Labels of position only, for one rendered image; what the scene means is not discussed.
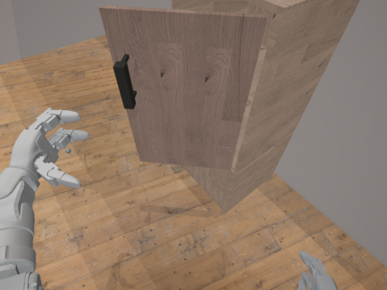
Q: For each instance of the left robot hand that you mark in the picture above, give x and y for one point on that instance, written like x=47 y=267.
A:
x=32 y=144

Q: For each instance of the robot left upper arm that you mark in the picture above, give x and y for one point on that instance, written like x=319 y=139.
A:
x=24 y=281

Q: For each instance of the robot left forearm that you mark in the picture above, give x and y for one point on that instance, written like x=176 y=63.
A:
x=17 y=193

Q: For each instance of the handle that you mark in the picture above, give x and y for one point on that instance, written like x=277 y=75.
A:
x=124 y=83

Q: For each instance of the right robot hand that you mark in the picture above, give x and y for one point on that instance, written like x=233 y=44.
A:
x=322 y=280

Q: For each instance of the cupboard door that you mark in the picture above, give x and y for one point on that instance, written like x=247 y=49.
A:
x=192 y=71

